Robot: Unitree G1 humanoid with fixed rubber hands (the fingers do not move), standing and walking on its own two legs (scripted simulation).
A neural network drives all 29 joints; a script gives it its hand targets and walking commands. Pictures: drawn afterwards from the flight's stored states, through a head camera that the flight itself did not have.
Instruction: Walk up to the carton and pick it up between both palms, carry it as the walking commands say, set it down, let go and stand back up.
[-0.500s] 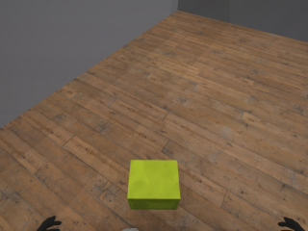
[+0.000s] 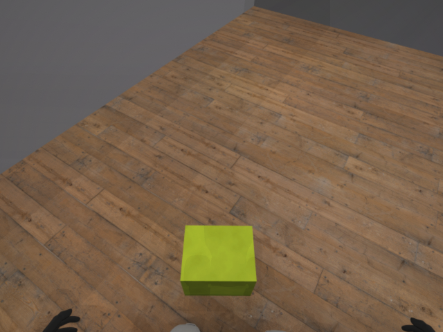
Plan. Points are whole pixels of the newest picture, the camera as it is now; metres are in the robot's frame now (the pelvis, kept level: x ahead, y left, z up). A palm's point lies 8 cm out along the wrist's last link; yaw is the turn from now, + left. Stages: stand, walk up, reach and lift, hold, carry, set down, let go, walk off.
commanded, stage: walk up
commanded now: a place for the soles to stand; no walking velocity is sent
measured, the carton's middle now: (218, 261) +0.47 +0.03 -0.64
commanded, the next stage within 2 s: reach and lift in 0.80 s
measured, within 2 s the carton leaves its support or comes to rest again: neither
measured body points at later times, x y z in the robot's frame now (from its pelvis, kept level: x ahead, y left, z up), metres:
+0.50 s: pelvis +0.00 +0.00 +0.00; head +0.01 +0.01 +0.45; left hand +0.09 +0.34 -0.10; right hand +0.12 -0.34 -0.08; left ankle +0.03 +0.13 -0.70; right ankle +0.01 -0.11 -0.71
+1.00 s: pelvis -0.01 +0.00 -0.01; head +0.07 +0.03 +0.43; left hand +0.12 +0.33 -0.11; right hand +0.17 -0.30 -0.09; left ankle +0.04 +0.13 -0.71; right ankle +0.02 -0.11 -0.71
